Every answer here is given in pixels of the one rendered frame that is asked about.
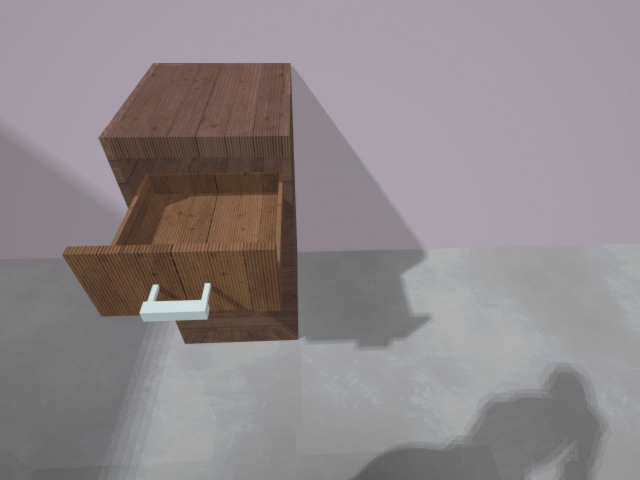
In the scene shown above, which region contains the cabinet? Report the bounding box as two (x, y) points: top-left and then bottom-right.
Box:
(99, 63), (298, 344)

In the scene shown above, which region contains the handle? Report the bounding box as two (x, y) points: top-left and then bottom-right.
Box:
(139, 283), (211, 322)

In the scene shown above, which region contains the drawer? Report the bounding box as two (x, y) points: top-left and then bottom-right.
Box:
(62, 172), (284, 317)

